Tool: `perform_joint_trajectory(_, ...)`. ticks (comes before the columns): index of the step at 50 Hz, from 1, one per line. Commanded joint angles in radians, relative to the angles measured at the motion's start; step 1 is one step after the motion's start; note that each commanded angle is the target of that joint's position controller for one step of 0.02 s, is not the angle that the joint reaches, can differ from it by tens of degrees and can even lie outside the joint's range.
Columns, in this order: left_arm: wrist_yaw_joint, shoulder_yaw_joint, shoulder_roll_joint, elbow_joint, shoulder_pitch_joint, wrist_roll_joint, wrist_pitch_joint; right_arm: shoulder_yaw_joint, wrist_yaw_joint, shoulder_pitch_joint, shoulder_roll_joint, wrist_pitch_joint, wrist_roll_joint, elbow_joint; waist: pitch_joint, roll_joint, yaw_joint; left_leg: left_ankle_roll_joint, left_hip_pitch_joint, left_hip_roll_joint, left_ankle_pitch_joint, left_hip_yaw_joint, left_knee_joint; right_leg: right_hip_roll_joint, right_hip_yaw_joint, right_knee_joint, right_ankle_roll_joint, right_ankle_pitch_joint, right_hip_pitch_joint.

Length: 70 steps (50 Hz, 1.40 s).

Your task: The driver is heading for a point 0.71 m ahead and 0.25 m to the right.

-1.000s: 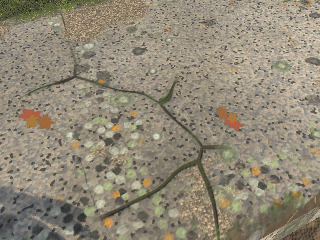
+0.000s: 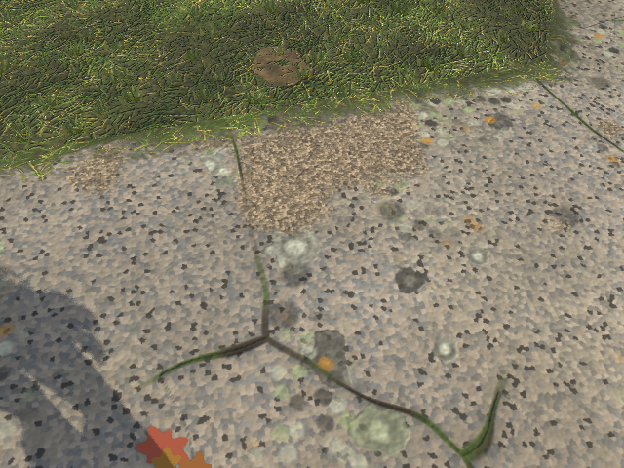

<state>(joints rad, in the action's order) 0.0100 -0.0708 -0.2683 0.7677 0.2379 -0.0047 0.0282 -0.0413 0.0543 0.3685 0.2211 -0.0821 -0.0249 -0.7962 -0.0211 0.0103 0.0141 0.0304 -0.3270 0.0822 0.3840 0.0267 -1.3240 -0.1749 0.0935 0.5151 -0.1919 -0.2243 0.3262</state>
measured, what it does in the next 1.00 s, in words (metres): walks ahead, turning right: left foot, then right foot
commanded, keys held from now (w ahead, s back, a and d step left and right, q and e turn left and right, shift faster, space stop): w+e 1.00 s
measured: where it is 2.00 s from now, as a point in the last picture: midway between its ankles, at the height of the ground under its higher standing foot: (402, 374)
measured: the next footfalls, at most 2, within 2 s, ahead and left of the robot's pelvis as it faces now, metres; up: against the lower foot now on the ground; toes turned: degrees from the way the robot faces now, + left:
left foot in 0.30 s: +0.36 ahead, +0.18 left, +0.00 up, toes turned -13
right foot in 0.82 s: +0.52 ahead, -0.14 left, +0.00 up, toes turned -34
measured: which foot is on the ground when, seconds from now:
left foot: up 0.00-0.28, down 0.30-0.84, up 0.86-1.00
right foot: down 0.00-0.30, up 0.32-0.80, down 0.82-1.00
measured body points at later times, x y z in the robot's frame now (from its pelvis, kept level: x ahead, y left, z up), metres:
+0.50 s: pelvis +0.28 +0.08 +0.02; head +0.31 +0.09 +0.47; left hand +0.47 +0.32 -0.10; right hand +0.31 -0.20 -0.08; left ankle +0.32 +0.19 -0.72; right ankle +0.22 -0.02 -0.63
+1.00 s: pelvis +0.50 -0.06 +0.01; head +0.52 -0.09 +0.46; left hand +0.75 +0.10 -0.09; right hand +0.44 -0.34 -0.11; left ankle +0.58 +0.09 -0.63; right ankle +0.49 -0.11 -0.72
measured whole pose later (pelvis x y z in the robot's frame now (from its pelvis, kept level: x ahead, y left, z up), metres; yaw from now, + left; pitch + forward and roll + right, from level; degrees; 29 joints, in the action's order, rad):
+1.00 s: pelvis +0.50 -0.06 +0.01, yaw -37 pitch +1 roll +0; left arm 0.01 -0.06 -0.27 0.71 0.29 -0.01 0.02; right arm -0.03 -0.01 0.24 0.26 -0.04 -0.04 -0.71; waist -0.04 -0.03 -0.01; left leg 0.03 -0.53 -0.11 0.35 0.00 -1.16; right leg -0.12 0.00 0.47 -0.12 -0.21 0.28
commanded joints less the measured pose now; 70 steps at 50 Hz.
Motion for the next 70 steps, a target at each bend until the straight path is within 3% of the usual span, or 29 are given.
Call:
perform_joint_trajectory(1, -0.024, -0.019, -0.065, -0.070, 0.017, -0.003, 0.010, -0.023, -0.042, -0.103, 0.157, -0.038, -0.021, 0.171, -0.007, -0.130, -0.030, -0.002, -0.470, -0.120, -0.064, -0.147, -0.089, 0.415, -0.628, -0.329, -0.239, -0.080, -0.221)
perform_joint_trajectory(4, -0.018, -0.018, -0.116, -0.047, 0.064, -0.009, 0.046, 0.006, -0.058, -0.129, 0.100, 0.018, -0.038, 0.199, -0.080, -0.106, -0.066, 0.031, -0.312, -0.171, -0.081, -0.079, 0.187, 0.292, -0.447, -0.340, -0.167, 0.150, 0.045)
perform_joint_trajectory(8, -0.004, -0.030, -0.144, -0.024, 0.140, -0.007, 0.045, 0.042, -0.068, -0.281, 0.043, 0.031, -0.011, 0.245, -0.024, 0.050, 0.015, 0.036, -0.135, -0.146, -0.281, -0.008, 0.566, 0.190, -0.320, -0.287, -0.062, 0.306, 0.064)
perform_joint_trajectory(12, 0.001, -0.042, -0.174, -0.031, 0.192, -0.012, 0.031, 0.027, -0.060, -0.344, 0.097, 0.017, 0.006, 0.266, 0.043, 0.075, 0.064, 0.021, -0.088, -0.092, -0.294, -0.014, 0.735, 0.226, -0.401, -0.166, -0.009, 0.336, -0.115)
perform_joint_trajectory(14, -0.003, -0.048, -0.188, -0.047, 0.161, -0.016, 0.030, 0.008, -0.050, -0.229, 0.132, 0.001, -0.001, 0.239, 0.092, 0.062, -0.008, -0.005, 0.072, -0.064, -0.235, -0.025, 0.836, 0.225, -0.432, -0.031, 0.036, 0.317, -0.124)
perform_joint_trajectory(15, 0.001, -0.042, -0.165, -0.055, 0.150, -0.013, 0.038, -0.010, -0.040, -0.116, 0.179, -0.012, -0.014, 0.215, 0.154, 0.013, -0.067, -0.037, 0.234, -0.124, -0.210, -0.077, 0.860, 0.173, -0.386, 0.144, 0.067, 0.278, -0.066)
perform_joint_trajectory(16, 0.003, -0.019, -0.086, -0.099, 0.127, -0.001, 0.050, -0.032, -0.026, 0.072, 0.261, -0.019, -0.043, 0.208, 0.301, -0.121, -0.148, -0.097, 0.448, -0.388, -0.007, -0.329, 0.893, 0.124, -0.285, 0.437, 0.099, 0.018, 0.060)
perform_joint_trajectory(17, 0.005, -0.010, -0.053, -0.148, 0.206, 0.015, 0.048, -0.054, -0.024, 0.054, 0.352, -0.001, -0.050, 0.200, 0.350, -0.382, -0.082, -0.198, 0.558, -0.558, 0.081, -0.772, 1.043, 0.026, -0.170, 0.654, 0.126, -0.358, 0.336)
perform_joint_trajectory(18, -0.005, -0.016, -0.109, -0.116, 0.202, -0.014, 0.025, -0.044, -0.028, 0.005, 0.261, 0.010, -0.039, 0.207, 0.261, -0.229, -0.063, -0.225, 0.491, -0.540, 0.212, -0.772, 1.037, 0.119, -0.179, 0.786, 0.119, -0.294, 0.435)
perform_joint_trajectory(19, 0.002, -0.016, -0.107, -0.120, 0.128, -0.027, 0.018, -0.020, -0.033, -0.044, 0.167, 0.010, -0.026, 0.213, 0.160, -0.118, -0.066, -0.203, 0.393, -0.478, 0.187, -0.615, 1.036, 0.150, -0.172, 0.794, 0.121, -0.198, 0.447)
perform_joint_trajectory(21, 0.027, -0.015, -0.085, -0.125, 0.082, -0.032, 0.001, -0.007, -0.040, -0.069, 0.120, 0.003, -0.018, 0.184, 0.065, -0.114, -0.036, -0.164, 0.244, -0.386, -0.080, -0.351, 1.062, 0.199, -0.158, 0.728, 0.141, -0.131, 0.395)
perform_joint_trajectory(27, 0.051, -0.006, -0.057, -0.157, -0.012, -0.046, -0.036, -0.019, -0.050, -0.020, 0.138, -0.029, 0.002, 0.104, 0.026, -0.114, -0.010, -0.188, 0.203, -0.373, -0.397, -0.107, 1.130, 0.222, -0.150, 0.676, 0.174, 0.003, 0.429)
perform_joint_trajectory(32, 0.070, 0.013, -0.030, -0.200, -0.160, -0.035, -0.032, -0.028, -0.050, 0.001, 0.157, -0.022, -0.001, 0.058, -0.026, -0.115, -0.036, -0.157, 0.215, -0.342, -0.403, 0.053, 1.149, 0.238, -0.094, 0.387, 0.160, 0.162, 0.382)
perform_joint_trajectory(37, 0.077, 0.018, -0.031, -0.240, -0.255, -0.037, -0.026, -0.045, -0.040, 0.066, 0.206, 0.005, 0.000, 0.010, -0.053, -0.111, -0.070, -0.125, 0.323, -0.364, -0.616, 0.145, 1.071, 0.199, 0.024, 0.171, 0.090, 0.029, 0.270)
perform_joint_trajectory(39, 0.062, 0.005, -0.051, -0.227, -0.188, -0.043, -0.022, -0.052, -0.035, 0.085, 0.244, 0.019, 0.000, -0.008, 0.005, -0.123, -0.035, -0.114, 0.373, -0.363, -0.980, 0.192, 0.879, 0.120, 0.066, 0.123, 0.050, -0.069, 0.144)
perform_joint_trajectory(41, 0.036, -0.027, -0.104, -0.137, 0.103, -0.058, -0.005, -0.049, -0.034, 0.079, 0.247, 0.030, 0.004, 0.005, 0.185, -0.053, 0.097, -0.080, 0.210, -0.329, -0.887, 0.231, 0.447, 0.081, 0.006, 0.020, -0.009, -0.043, -0.260)
perform_joint_trajectory(42, 0.021, -0.058, -0.224, -0.140, 0.161, -0.054, -0.003, -0.021, -0.051, 0.099, 0.137, 0.027, 0.009, 0.077, 0.300, 0.157, 0.084, -0.030, -0.173, -0.236, -0.224, 0.224, 0.105, 0.384, -0.444, -0.032, -0.109, -0.222, -0.576)
perform_joint_trajectory(43, 0.010, -0.074, -0.285, -0.169, 0.179, -0.013, -0.012, -0.030, -0.060, 0.006, 0.164, 0.020, -0.006, 0.138, 0.371, 0.191, 0.106, 0.003, -0.399, -0.076, 0.172, 0.051, -0.102, 0.533, -0.909, -0.208, -0.206, -0.107, -0.648)
perform_joint_trajectory(45, -0.008, -0.056, -0.208, -0.124, 0.144, -0.006, -0.015, -0.021, -0.065, -0.109, 0.154, 0.005, 0.005, 0.163, 0.123, 0.053, 0.072, -0.013, -0.485, -0.174, -0.016, -0.042, -0.038, 0.469, -0.609, -0.209, -0.157, 0.133, -0.456)
perform_joint_trajectory(47, -0.013, -0.031, -0.135, -0.123, 0.058, -0.001, -0.002, -0.019, -0.062, -0.057, 0.150, 0.019, -0.015, 0.136, 0.040, 0.018, -0.026, -0.005, -0.332, -0.214, -0.037, -0.050, 0.114, 0.358, -0.444, -0.231, -0.092, 0.306, -0.223)
perform_joint_trajectory(50, -0.005, -0.021, -0.122, -0.112, 0.043, -0.002, 0.022, -0.016, -0.069, -0.031, 0.136, 0.059, -0.029, 0.115, 0.056, 0.025, -0.060, 0.016, -0.251, -0.202, -0.059, -0.031, 0.201, 0.297, -0.366, -0.262, -0.095, 0.383, -0.119)
perform_joint_trajectory(54, -0.003, -0.027, -0.139, -0.077, 0.122, 0.000, 0.028, -0.006, -0.073, -0.196, 0.112, 0.063, -0.022, 0.157, 0.001, 0.037, -0.011, 0.030, -0.330, -0.189, -0.219, -0.029, 0.399, 0.271, -0.380, -0.302, -0.082, 0.266, -0.128)
perform_joint_trajectory(60, -0.013, -0.018, -0.131, -0.025, 0.206, -0.001, 0.024, 0.007, -0.070, -0.302, 0.094, 0.038, -0.004, 0.165, 0.024, 0.060, 0.047, -0.016, -0.199, -0.098, -0.362, 0.001, 0.662, 0.263, -0.310, -0.149, 0.004, 0.729, -0.231)
perform_joint_trajectory(64, -0.025, -0.019, -0.149, -0.024, 0.149, 0.004, 0.026, -0.012, -0.054, -0.116, 0.138, 0.008, -0.015, 0.101, 0.061, 0.045, -0.052, -0.082, 0.071, -0.058, -0.439, -0.008, 0.886, 0.233, -0.332, 0.073, 0.077, 0.754, -0.252)
perform_joint_trajectory(65, -0.024, -0.011, -0.121, -0.039, 0.156, 0.010, 0.035, -0.020, -0.045, -0.029, 0.178, -0.009, -0.022, 0.085, 0.137, -0.015, -0.078, -0.109, 0.258, -0.175, -0.713, -0.097, 0.873, 0.176, -0.311, 0.237, 0.103, 0.552, -0.171)
perform_joint_trajectory(66, -0.030, 0.004, -0.046, -0.049, 0.287, 0.031, 0.035, -0.032, -0.042, 0.039, 0.256, -0.009, -0.029, 0.099, 0.287, -0.222, -0.044, -0.245, 0.504, -0.479, -1.282, -0.372, 0.776, 0.056, -0.226, 0.555, 0.137, -0.111, 0.003)
perform_joint_trajectory(67, -0.040, -0.004, -0.089, -0.021, 0.362, 0.022, 0.019, -0.040, -0.049, 0.043, 0.250, 0.011, 0.013, 0.087, 0.398, -0.284, -0.031, -0.364, 0.527, -0.559, -1.352, -0.568, 0.825, -0.003, -0.208, 0.714, 0.150, -0.421, 0.092)
perform_joint_trajectory(68, -0.041, -0.008, -0.116, 0.008, 0.320, -0.006, 0.000, -0.025, -0.054, -0.021, 0.180, 0.020, 0.030, 0.104, 0.311, -0.130, -0.018, -0.352, 0.409, -0.507, -1.099, -0.508, 0.877, 0.045, -0.252, 0.764, 0.158, -0.360, 0.113)
perform_joint_trajectory(70, -0.026, 0.000, -0.088, -0.005, 0.186, -0.018, -0.020, 0.010, -0.047, -0.135, 0.078, 0.029, 0.019, 0.106, 0.133, -0.067, -0.004, -0.270, 0.210, -0.390, -0.814, -0.324, 0.969, 0.100, -0.240, 0.664, 0.174, -0.283, 0.114)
